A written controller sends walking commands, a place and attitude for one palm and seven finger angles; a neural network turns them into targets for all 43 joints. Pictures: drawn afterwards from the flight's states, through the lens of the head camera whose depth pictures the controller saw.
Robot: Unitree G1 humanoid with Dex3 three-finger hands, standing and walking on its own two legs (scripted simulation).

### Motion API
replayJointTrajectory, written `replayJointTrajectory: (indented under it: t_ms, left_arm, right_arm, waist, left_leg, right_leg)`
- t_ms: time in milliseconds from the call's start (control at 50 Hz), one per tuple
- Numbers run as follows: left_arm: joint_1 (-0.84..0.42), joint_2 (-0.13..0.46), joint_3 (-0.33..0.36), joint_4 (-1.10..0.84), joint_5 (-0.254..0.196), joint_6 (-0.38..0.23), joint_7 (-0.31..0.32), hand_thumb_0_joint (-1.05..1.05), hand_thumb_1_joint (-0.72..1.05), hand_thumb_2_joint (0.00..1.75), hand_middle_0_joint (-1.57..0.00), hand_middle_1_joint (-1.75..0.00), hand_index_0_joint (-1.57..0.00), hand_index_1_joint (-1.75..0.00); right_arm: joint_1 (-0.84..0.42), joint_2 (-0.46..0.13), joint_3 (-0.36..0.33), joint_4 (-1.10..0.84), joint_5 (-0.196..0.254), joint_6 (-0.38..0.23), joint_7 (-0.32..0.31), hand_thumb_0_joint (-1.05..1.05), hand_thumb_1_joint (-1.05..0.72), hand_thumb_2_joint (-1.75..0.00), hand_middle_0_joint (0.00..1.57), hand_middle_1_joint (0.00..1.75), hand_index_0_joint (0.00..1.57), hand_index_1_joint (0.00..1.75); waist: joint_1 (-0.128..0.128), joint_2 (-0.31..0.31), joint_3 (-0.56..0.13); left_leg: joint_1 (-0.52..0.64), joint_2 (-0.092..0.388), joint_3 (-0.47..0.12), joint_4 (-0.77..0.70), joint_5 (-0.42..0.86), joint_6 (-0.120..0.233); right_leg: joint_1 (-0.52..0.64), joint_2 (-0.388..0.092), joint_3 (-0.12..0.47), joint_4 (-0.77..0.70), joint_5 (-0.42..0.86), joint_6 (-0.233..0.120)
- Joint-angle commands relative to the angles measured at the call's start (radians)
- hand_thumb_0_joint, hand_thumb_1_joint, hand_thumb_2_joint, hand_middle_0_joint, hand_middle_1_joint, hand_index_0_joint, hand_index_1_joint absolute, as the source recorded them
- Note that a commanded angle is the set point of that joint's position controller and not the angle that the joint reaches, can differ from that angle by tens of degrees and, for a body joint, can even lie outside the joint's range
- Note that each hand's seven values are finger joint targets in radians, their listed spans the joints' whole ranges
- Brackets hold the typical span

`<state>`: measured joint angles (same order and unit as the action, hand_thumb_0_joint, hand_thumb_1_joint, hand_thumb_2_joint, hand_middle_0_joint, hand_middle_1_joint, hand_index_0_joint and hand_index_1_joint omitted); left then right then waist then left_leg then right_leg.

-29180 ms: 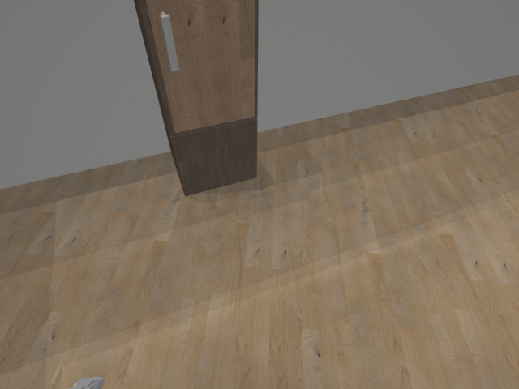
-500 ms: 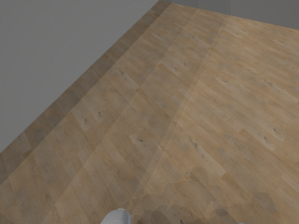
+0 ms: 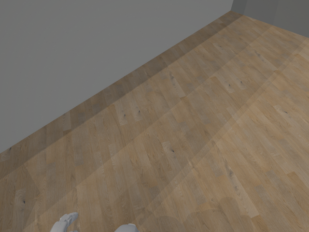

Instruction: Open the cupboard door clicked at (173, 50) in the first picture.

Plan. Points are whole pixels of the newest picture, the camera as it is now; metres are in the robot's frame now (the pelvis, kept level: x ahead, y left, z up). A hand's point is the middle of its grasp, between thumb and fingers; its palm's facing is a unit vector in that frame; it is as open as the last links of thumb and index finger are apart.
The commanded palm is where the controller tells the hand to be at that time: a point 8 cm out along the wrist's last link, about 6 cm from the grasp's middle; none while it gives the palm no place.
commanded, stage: turn to face it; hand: left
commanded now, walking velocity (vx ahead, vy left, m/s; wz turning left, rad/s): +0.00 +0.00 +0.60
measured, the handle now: out of the picture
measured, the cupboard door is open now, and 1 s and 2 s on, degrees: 39 39 39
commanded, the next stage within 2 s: none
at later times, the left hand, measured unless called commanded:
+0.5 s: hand out of the picture +0.03 +0.24 -0.16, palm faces +0.34 -0.91 -0.24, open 7.4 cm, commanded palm none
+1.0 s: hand out of the picture -0.02 +0.17 -0.16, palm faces +0.59 -0.78 -0.21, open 7.4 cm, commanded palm none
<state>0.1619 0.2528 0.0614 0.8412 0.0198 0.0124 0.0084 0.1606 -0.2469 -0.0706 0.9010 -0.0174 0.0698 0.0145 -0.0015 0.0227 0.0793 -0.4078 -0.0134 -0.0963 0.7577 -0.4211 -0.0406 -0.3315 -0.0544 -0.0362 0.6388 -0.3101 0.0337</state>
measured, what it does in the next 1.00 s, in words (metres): steps on the spot, turning left: left foot, then right foot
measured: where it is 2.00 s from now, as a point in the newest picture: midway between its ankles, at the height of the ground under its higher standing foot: outside the picture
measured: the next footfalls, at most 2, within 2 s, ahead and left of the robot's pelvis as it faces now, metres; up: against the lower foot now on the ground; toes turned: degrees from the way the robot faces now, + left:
left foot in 0.32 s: +0.04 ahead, +0.12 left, +0.00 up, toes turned +18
right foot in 0.70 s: +0.13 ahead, -0.13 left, +0.00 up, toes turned +23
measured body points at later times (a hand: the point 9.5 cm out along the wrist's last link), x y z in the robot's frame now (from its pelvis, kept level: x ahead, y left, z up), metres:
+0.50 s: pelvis +0.02 +0.01 +0.01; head +0.06 +0.04 +0.46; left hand +0.01 +0.28 -0.14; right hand +0.20 -0.21 -0.11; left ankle +0.00 +0.11 -0.72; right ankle +0.04 -0.15 -0.65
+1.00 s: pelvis +0.05 -0.02 +0.01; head +0.09 +0.03 +0.45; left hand -0.05 +0.21 -0.14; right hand +0.29 -0.17 -0.12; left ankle -0.01 +0.08 -0.71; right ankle +0.09 -0.15 -0.72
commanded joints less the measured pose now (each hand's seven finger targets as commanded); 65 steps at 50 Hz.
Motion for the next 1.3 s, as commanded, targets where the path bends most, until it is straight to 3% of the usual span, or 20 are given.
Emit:
replayJointTrajectory:
  t_ms: [0, 100, 200, 260, 300, 320, 420, 620, 640, 660, 680, 700, 780, 880, 960, 980, 1000, 1020, 1140, 1280]
  left_arm:
    - [0.025, 0.174, 0.044, -0.073, 0.007, -0.012, 0.024, 0.0, 0.9, 0.9, -0.2, -0.3, -0.2, -0.3]
    - [0.084, 0.138, 0.029, -0.042, 0.006, -0.025, 0.024, 0.0, 0.9, 0.9, -0.2, -0.3, -0.2, -0.3]
    - [0.135, 0.182, 0.042, -0.009, 0.01, -0.022, 0.02, 0.0, 0.9, 0.9, -0.2, -0.3, -0.2, -0.3]
    - [0.089, 0.179, 0.048, -0.016, -0.006, -0.016, 0.012, 0.0, 0.9, 0.9, -0.2, -0.3, -0.2, -0.3]
    - [0.019, 0.065, 0.017, -0.08, -0.014, -0.005, 0.003, 0.0, 0.9, 0.9, -0.2, -0.3, -0.2, -0.3]
    - [-0.03, 0.091, 0.019, -0.098, -0.007, 0.011, 0.01, 0.0, 0.9, 0.9, -0.2, -0.3, -0.2, -0.3]
    - [-0.002, 0.086, 0.031, -0.036, 0.001, 0.023, -0.004, 0.0, 0.9, 0.9, -0.2, -0.3, -0.2, -0.3]
    - [0.085, 0.086, 0.029, -0.035, -0.011, 0.001, 0.004, 0.0, 0.9, 0.9, -0.2, -0.3, -0.2, -0.3]
    - [0.125, 0.133, 0.04, -0.029, -0.005, -0.009, 0.011, 0.0, 0.9, 0.9, -0.2, -0.3, -0.2, -0.3]
    - [0.146, 0.231, 0.061, -0.028, 0.012, -0.017, 0.021, 0.0, 0.9, 0.9, -0.2, -0.3, -0.2, -0.3]
    - [0.129, 0.251, 0.054, -0.039, 0.009, -0.017, 0.024, 0.0, 0.9, 0.9, -0.2, -0.3, -0.2, -0.3]
    - [0.07, 0.214, 0.045, -0.057, 0.005, -0.014, 0.026, 0.0, 0.9, 0.9, -0.2, -0.3, -0.2, -0.3]
    - [0.015, 0.129, 0.021, -0.06, 0.002, -0.019, 0.023, 0.0, 0.9, 0.9, -0.2, -0.3, -0.2, -0.3]
    - [0.113, 0.179, 0.039, -0.023, 0.009, -0.021, 0.022, 0.0, 0.9, 0.9, -0.2, -0.3, -0.2, -0.3]
    - [0.095, 0.193, 0.048, -0.017, -0.003, -0.016, 0.011, 0.0, 0.9, 0.9, -0.2, -0.3, -0.2, -0.3]
    - [0.08, 0.174, 0.044, -0.03, -0.01, -0.013, 0.007, 0.0, 0.9, 0.9, -0.2, -0.3, -0.2, -0.3]
    - [0.055, 0.099, 0.027, -0.07, -0.015, -0.009, 0.0, 0.0, 0.9, 0.9, -0.2, -0.3, -0.2, -0.3]
    - [-0.012, 0.077, 0.016, -0.099, -0.011, 0.005, 0.007, 0.0, 0.9, 0.9, -0.2, -0.3, -0.2, -0.3]
    - [0.007, 0.089, 0.031, -0.035, 0.0, 0.026, -0.004, 0.0, 0.9, 0.9, -0.2, -0.3, -0.2, -0.3]
    - [-0.018, 0.077, 0.022, -0.057, -0.004, 0.02, -0.001, 0.0, 0.9, 0.9, -0.2, -0.3, -0.2, -0.3]
  right_arm:
    - [-0.055, -0.096, -0.049, -0.12, 0.001, -0.02, 0.005, 0.0, -0.9, -0.9, 0.2, 0.3, 0.2, 0.3]
    - [-0.092, -0.051, -0.017, -0.091, 0.009, -0.023, 0.018, 0.0, -0.9, -0.9, 0.2, 0.3, 0.2, 0.3]
    - [-0.107, -0.036, -0.003, -0.099, 0.013, -0.036, 0.019, 0.0, -0.9, -0.9, 0.2, 0.3, 0.2, 0.3]
    - [0.005, -0.088, -0.016, -0.071, 0.006, -0.044, 0.012, 0.0, -0.9, -0.9, 0.2, 0.3, 0.2, 0.3]
    - [0.158, -0.273, -0.066, -0.048, -0.004, -0.052, -0.002, 0.0, -0.9, -0.9, 0.2, 0.3, 0.2, 0.3]
    - [0.189, -0.288, -0.066, -0.027, -0.003, -0.043, -0.012, 0.0, -0.9, -0.9, 0.2, 0.3, 0.2, 0.3]
    - [0.004, -0.186, -0.034, -0.075, -0.006, -0.059, -0.033, 0.0, -0.9, -0.9, 0.2, 0.3, 0.2, 0.3]
    - [-0.04, -0.193, -0.053, -0.086, -0.001, -0.043, -0.023, 0.0, -0.9, -0.9, 0.2, 0.3, 0.2, 0.3]
    - [-0.048, -0.152, -0.048, -0.096, 0.008, -0.043, -0.02, 0.0, -0.9, -0.9, 0.2, 0.3, 0.2, 0.3]
    - [-0.04, -0.08, -0.038, -0.116, 0.014, -0.044, -0.014, 0.0, -0.9, -0.9, 0.2, 0.3, 0.2, 0.3]
    - [-0.065, -0.111, -0.043, -0.123, 0.007, -0.041, -0.009, 0.0, -0.9, -0.9, 0.2, 0.3, 0.2, 0.3]
    - [-0.04, -0.111, -0.045, -0.123, 0.003, -0.035, -0.003, 0.0, -0.9, -0.9, 0.2, 0.3, 0.2, 0.3]
    - [-0.044, -0.078, -0.032, -0.081, 0.003, -0.019, 0.012, 0.0, -0.9, -0.9, 0.2, 0.3, 0.2, 0.3]
    - [-0.117, -0.041, -0.008, -0.096, 0.01, -0.031, 0.02, 0.0, -0.9, -0.9, 0.2, 0.3, 0.2, 0.3]
    - [-0.023, -0.079, -0.014, -0.079, 0.006, -0.043, 0.015, 0.0, -0.9, -0.9, 0.2, 0.3, 0.2, 0.3]
    - [0.047, -0.131, -0.031, -0.062, 0.002, -0.049, 0.012, 0.0, -0.9, -0.9, 0.2, 0.3, 0.2, 0.3]
    - [0.129, -0.246, -0.061, -0.055, -0.004, -0.057, 0.005, 0.0, -0.9, -0.9, 0.2, 0.3, 0.2, 0.3]
    - [0.192, -0.293, -0.071, -0.031, 0.0, -0.049, -0.009, 0.0, -0.9, -0.9, 0.2, 0.3, 0.2, 0.3]
    - [-0.001, -0.186, -0.032, -0.076, -0.005, -0.06, -0.033, 0.0, -0.9, -0.9, 0.2, 0.3, 0.2, 0.3]
    - [0.016, -0.2, -0.046, -0.067, -0.01, -0.05, -0.025, 0.0, -0.9, -0.9, 0.2, 0.3, 0.2, 0.3]
  waist:
    - [0.004, -0.283, -0.074]
    - [0.024, -0.213, -0.106]
    - [0.049, -0.241, -0.138]
    - [-0.023, -0.174, -0.163]
    - [-0.108, 0.3, -0.217]
    - [-0.114, 0.202, -0.216]
    - [-0.017, 0.133, -0.102]
    - [0.032, 0.116, -0.14]
    - [0.055, 0.002, -0.147]
    - [0.066, -0.301, -0.142]
    - [0.066, -0.318, -0.112]
    - [0.03, -0.213, -0.084]
    - [-0.005, -0.283, -0.07]
    - [0.05, -0.224, -0.123]
    - [-0.007, -0.211, -0.153]
    - [-0.052, -0.101, -0.197]
    - [-0.097, 0.216, -0.244]
    - [-0.119, 0.248, -0.255]
    - [-0.012, 0.133, -0.099]
    - [-0.023, 0.132, -0.117]
  left_leg:
    - [-0.192, 0.026, 0.038, 0.492, -0.082, 0.009]
    - [-0.146, 0.039, 0.148, 0.22, -0.038, -0.037]
    - [-0.023, 0.014, 0.214, -0.052, -0.014, -0.018]
    - [0.216, 0.013, 0.206, -0.292, 0.225, 0.011]
    - [0.485, 0.423, -0.336, -0.377, 0.813, 0.232]
    - [0.44, 0.455, -0.327, -0.368, 0.795, 0.3]
    - [0.219, 0.249, -0.155, -0.419, 0.463, 0.189]
    - [0.065, 0.166, -0.207, -0.296, 0.416, 0.146]
    - [-0.05, 0.101, -0.167, -0.207, 0.277, 0.095]
    - [-0.216, -0.049, 0.028, 0.032, -0.041, 0.01]
    - [-0.203, -0.028, 0.047, 0.291, -0.211, 0.004]
    - [-0.185, 0.006, 0.017, 0.388, -0.157, 0.01]
    - [-0.181, 0.041, 0.098, 0.381, -0.04, -0.031]
    - [-0.069, 0.019, 0.194, 0.033, -0.031, -0.027]
    - [0.159, -0.011, 0.22, -0.246, 0.17, 0.005]
    - [0.34, 0.053, 0.143, -0.309, 0.355, 0.039]
    - [0.513, 0.338, -0.245, -0.339, 0.702, 0.175]
    - [0.495, 0.439, -0.345, -0.347, 0.923, 0.291]
    - [0.198, 0.238, -0.164, -0.431, 0.417, 0.189]
    - [0.17, 0.213, -0.236, -0.416, 0.327, 0.198]
  right_leg:
    - [0.081, -0.352, 0.317, -0.412, -0.023, -0.157]
    - [0.302, -0.262, 0.021, -0.249, 0.621, -0.129]
    - [0.343, -0.297, -0.018, -0.165, 0.71, -0.129]
    - [0.197, -0.274, -0.096, -0.011, 0.588, -0.054]
    - [-0.26, -0.067, -0.126, 0.407, -0.345, 0.073]
    - [-0.283, -0.07, 0.006, 0.509, -0.357, 0.054]
    - [-0.221, -0.05, 0.041, 0.49, -0.096, 0.056]
    - [0.171, 0.045, -0.009, -0.129, 0.034, 0.038]
    - [0.299, -0.045, 0.079, -0.279, 0.061, 0.014]
    - [0.372, -0.326, 0.371, -0.39, 0.088, -0.082]
    - [0.229, -0.462, 0.434, -0.404, 0.163, -0.179]
    - [0.16, -0.433, 0.34, -0.393, 0.147, -0.203]
    - [0.225, -0.264, 0.054, -0.286, 0.524, -0.141]
    - [0.341, -0.287, -0.006, -0.193, 0.696, -0.133]
    - [0.243, -0.268, -0.084, -0.035, 0.651, -0.06]
    - [0.102, -0.244, -0.121, 0.108, 0.521, -0.014]
    - [-0.188, -0.093, -0.152, 0.355, -0.123, 0.064]
    - [-0.275, -0.057, -0.035, 0.497, -0.377, 0.063]
    - [-0.209, -0.053, 0.047, 0.491, -0.09, 0.057]
    - [-0.077, 0.015, 0.02, 0.182, -0.117, 0.048]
